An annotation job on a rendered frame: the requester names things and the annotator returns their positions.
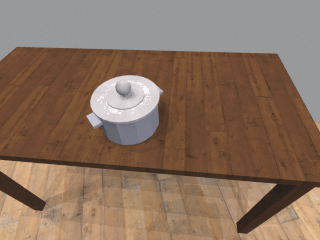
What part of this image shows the lid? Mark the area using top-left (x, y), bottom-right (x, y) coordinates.
top-left (90, 75), bottom-right (160, 125)

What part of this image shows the table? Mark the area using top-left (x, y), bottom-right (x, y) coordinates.
top-left (0, 47), bottom-right (320, 234)

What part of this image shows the knob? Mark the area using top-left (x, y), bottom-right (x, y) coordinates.
top-left (115, 79), bottom-right (131, 96)

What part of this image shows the pot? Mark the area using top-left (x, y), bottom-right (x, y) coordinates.
top-left (86, 85), bottom-right (163, 145)

